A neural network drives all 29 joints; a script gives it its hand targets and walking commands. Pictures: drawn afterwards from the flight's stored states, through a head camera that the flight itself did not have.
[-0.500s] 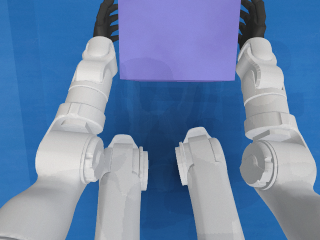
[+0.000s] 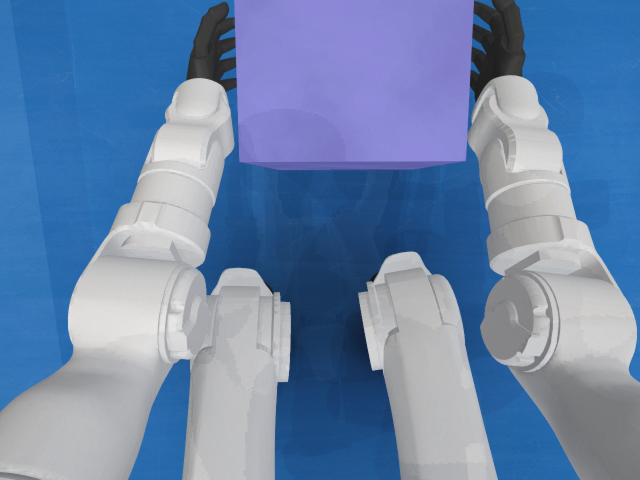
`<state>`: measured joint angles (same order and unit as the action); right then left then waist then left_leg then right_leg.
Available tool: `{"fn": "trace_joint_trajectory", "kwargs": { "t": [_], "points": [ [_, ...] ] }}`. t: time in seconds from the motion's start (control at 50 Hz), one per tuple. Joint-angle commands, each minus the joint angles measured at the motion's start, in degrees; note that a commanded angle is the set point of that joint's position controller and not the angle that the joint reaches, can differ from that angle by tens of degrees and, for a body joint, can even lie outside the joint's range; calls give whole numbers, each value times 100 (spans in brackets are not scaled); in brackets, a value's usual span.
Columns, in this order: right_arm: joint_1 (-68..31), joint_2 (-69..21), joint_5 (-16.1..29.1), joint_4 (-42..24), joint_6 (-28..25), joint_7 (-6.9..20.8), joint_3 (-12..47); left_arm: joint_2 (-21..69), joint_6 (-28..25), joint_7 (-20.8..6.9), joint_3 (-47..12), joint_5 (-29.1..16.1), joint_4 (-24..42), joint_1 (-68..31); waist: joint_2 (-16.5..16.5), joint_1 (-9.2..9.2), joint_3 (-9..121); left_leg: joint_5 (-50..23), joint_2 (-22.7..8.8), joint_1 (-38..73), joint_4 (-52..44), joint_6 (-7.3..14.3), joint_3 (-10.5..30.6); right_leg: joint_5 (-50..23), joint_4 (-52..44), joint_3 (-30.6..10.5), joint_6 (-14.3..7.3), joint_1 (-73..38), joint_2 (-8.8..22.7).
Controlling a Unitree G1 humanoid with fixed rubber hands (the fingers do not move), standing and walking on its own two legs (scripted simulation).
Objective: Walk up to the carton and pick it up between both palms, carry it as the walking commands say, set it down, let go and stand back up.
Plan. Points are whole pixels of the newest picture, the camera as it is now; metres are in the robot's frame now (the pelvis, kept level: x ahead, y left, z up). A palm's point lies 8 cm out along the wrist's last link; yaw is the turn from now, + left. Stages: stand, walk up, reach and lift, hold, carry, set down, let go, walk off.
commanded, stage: set down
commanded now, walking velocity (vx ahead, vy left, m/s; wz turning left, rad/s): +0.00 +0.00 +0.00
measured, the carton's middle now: (348, 83) +0.51 -0.06 -0.24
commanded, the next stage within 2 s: none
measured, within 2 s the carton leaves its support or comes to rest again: rests again in 0.22 s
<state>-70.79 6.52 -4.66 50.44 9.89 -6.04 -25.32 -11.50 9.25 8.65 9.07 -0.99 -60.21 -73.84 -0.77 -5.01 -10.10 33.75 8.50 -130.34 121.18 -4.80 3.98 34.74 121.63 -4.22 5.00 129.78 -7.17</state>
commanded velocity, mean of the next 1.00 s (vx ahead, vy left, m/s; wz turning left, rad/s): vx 0.00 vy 0.00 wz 0.00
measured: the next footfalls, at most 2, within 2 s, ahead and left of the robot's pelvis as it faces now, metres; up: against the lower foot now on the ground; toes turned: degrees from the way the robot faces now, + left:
none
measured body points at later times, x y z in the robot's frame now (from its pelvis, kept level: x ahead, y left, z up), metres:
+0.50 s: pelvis +0.00 +0.00 -0.01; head +0.36 -0.01 +0.26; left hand +0.52 +0.10 -0.21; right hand +0.50 -0.20 -0.19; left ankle +0.10 +0.12 -0.36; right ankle +0.10 -0.13 -0.36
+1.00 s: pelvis -0.01 +0.00 -0.01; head +0.35 -0.01 +0.25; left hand +0.52 +0.10 -0.21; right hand +0.50 -0.21 -0.19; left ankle +0.10 +0.12 -0.36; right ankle +0.10 -0.13 -0.36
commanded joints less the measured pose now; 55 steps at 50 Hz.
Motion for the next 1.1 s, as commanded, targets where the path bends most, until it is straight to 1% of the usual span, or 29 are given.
{"fn": "trace_joint_trajectory", "kwargs": {
  "t": [0.0, 0.02, 0.1, 0.12, 0.16, 0.18, 0.2, 0.24, 0.28, 0.34, 0.36, 0.38, 0.4, 0.42, 0.46, 0.5, 0.52, 0.6, 0.62, 0.64, 0.68, 0.82, 0.84, 0.88, 0.92, 0.94, 0.96, 1.06, 1.08],
  "points": [
    [-3066, -4859, 475, -185, -93, 1523, 2484, 4923, -406, -1227, -1648, -402, 1442, -3947, -131, -163, 6167, -2172, 182, 2909, -646, 286, -778, -2604, -843, 879, -225, -3134, -43],
    [-3111, -4760, 475, -274, -125, 1512, 2482, 5018, -412, -1234, -1710, -440, 1426, -3844, -227, -232, 6162, -2275, 181, 2964, -631, 276, -782, -2630, -844, 895, -228, -3046, -41],
    [-3077, -4776, 546, -231, -160, 1501, 2564, 4892, -465, -1221, -1714, -441, 1415, -3882, -213, -128, 6083, -2277, 157, 2960, -586, 265, -796, -2636, -832, 818, -241, -3065, -39],
    [-3174, -4685, 556, -325, -189, 1488, 2569, 4975, -464, -1232, -1771, -483, 1422, -3825, -263, -197, 6175, -2315, 162, 2995, -556, 251, -804, -2692, -806, 841, -248, -3121, -35],
    [-3087, -4749, 568, -296, -202, 1457, 2616, 4937, -512, -1229, -1826, -551, 1569, -3949, -114, -200, 6126, -2452, 158, 2997, -529, 261, -757, -2772, -788, 843, -224, -3090, -36],
    [-3115, -4754, 592, -339, -224, 1464, 2655, 4943, -517, -1231, -1844, -547, 1487, -3827, -165, -115, 6173, -2474, 158, 2979, -518, 246, -776, -2813, -764, 810, -230, -3175, -27],
    [-3008, -4835, 574, -169, -203, 1458, 2612, 4857, -540, -1230, -1838, -543, 1549, -3980, -49, -191, 6056, -2363, 144, 2781, -495, 276, -767, -2802, -721, 826, -232, -3152, -36],
    [-3107, -4752, 554, -217, -217, 1472, 2585, 4933, -488, -1248, -1819, -524, 1340, -3788, -193, -129, 5878, -2324, 166, 2841, -527, 299, -750, -2643, -736, 823, -261, -2974, -35],
    [-3138, -4615, 480, -125, -203, 1460, 2514, 4839, -507, -1261, -1723, -511, 1319, -3860, -110, -218, 5786, -2174, 136, 2819, -505, 284, -748, -2487, -743, 821, -255, -2950, -27],
    [-3234, -4585, 481, -95, -206, 1478, 2461, 4740, -490, -1295, -1602, -433, 1133, -3798, -109, -86, 5629, -1988, 133, 2609, -499, 317, -795, -2329, -737, 825, -261, -2890, -16],
    [-3216, -4582, 457, -43, -190, 1486, 2427, 4688, -485, -1310, -1566, -436, 1155, -3918, -22, -165, 5514, -1919, 132, 2526, -484, 321, -796, -2258, -774, 821, -264, -2829, -18],
    [-3258, -4584, 444, -23, -203, 1493, 2369, 4741, -483, -1317, -1579, -434, 1127, -3914, -153, -139, 5532, -1977, 123, 2588, -506, 330, -766, -2307, -722, 822, -284, -2774, -6],
    [-3202, -4614, 407, 114, -175, 1502, 2328, 4696, -482, -1334, -1486, -380, 1093, -3883, -119, -108, 5440, -1901, 130, 2614, -513, 347, -778, -2200, -759, 819, -291, -2702, -29],
    [-3180, -4548, 381, 120, -184, 1513, 2268, 4662, -472, -1343, -1510, -390, 1068, -3937, -82, -183, 5303, -1896, 117, 2517, -527, 351, -729, -2191, -751, 846, -286, -2589, -28],
    [-3207, -4546, 381, 134, -189, 1535, 2242, 4615, -469, -1354, -1396, -318, 943, -3808, -130, -60, 5265, -1820, 118, 2517, -519, 334, -795, -2113, -775, 819, -300, -2616, -15],
    [-3193, -4485, 331, 235, -177, 1541, 2165, 4573, -464, -1383, -1366, -287, 914, -3827, -109, -140, 5168, -1706, 89, 2404, -534, 333, -768, -2043, -758, 829, -305, -2631, -7],
    [-3181, -4498, 307, 232, -182, 1549, 2145, 4534, -484, -1381, -1344, -276, 990, -3928, -141, -72, 5178, -1721, 98, 2338, -478, 343, -783, -2066, -710, 787, -318, -2591, -13],
    [-3155, -4462, 237, 268, -173, 1556, 2077, 4540, -465, -1427, -1279, -259, 931, -3856, -37, -119, 5043, -1643, 100, 2227, -480, 377, -767, -1992, -726, 831, -321, -2554, -4],
    [-3218, -4433, 254, 261, -168, 1564, 2097, 4466, -474, -1434, -1233, -220, 904, -3790, -48, -60, 4993, -1622, 102, 2176, -458, 366, -811, -1985, -756, 789, -314, -2571, 9],
    [-3167, -4361, 262, 257, -177, 1566, 2054, 4437, -462, -1429, -1261, -240, 844, -3773, -170, -113, 4974, -1643, 76, 2251, -465, 341, -790, -1993, -736, 778, -328, -2493, 15],
    [-3127, -4350, 209, 303, -180, 1552, 2031, 4402, -479, -1428, -1220, -223, 909, -3871, -38, -144, 4944, -1596, 65, 2196, -465, 354, -784, -1946, -743, 817, -320, -2466, 7],
    [-3127, -4152, 178, 309, -211, 1536, 1930, 4172, -457, -1402, -1113, -89, 766, -3610, -48, -42, 4873, -1589, 39, 2265, -524, 372, -728, -1915, -687, 841, -297, -2482, 41],
    [-3049, -3973, 135, 333, -216, 1514, 1867, 4078, -477, -1398, -1096, -109, 889, -3739, -86, -145, 4862, -1499, 17, 2187, -477, 358, -743, -1876, -668, 816, -320, -2453, 43],
    [-3081, -3807, 132, 260, -247, 1476, 1853, 3897, -481, -1380, -1023, -79, 817, -3565, 30, -109, 4890, -1591, 29, 2300, -500, 359, -725, -1917, -709, 867, -266, -2515, 53],
    [-2969, -3593, 141, 323, -286, 1423, 1784, 3621, -517, -1322, -996, -74, 896, -3616, -28, -66, 4884, -1505, 12, 2259, -500, 337, -755, -1868, -691, 838, -269, -2516, 64],
    [-2912, -3375, 108, 371, -302, 1382, 1691, 3501, -503, -1298, -959, -56, 808, -3527, -2, -123, 4889, -1497, -18, 2327, -524, 326, -723, -1863, -674, 872, -250, -2521, 76],
    [-2859, -3288, 131, 402, -320, 1353, 1669, 3320, -522, -1264, -921, -48, 840, -3508, -83, -62, 4906, -1473, -15, 2340, -476, 301, -795, -1827, -701, 816, -264, -2560, 81],
    [-2730, -1997, 160, 399, -559, 994, 1414, 2170, -641, -996, -697, -58, 703, -3307, -30, -124, 5046, -1519, -85, 2562, -496, 250, -771, -1890, -696, 849, -187, -2822, 132],
    [-2646, -1484, 176, 401, -632, 855, 1264, 1640, -675, -867, -533, -8, 614, -3199, -24, -35, 5035, -1520, -111, 2610, -522, 265, -754, -1902, -685, 863, -165, -2838, 144]
  ]
}}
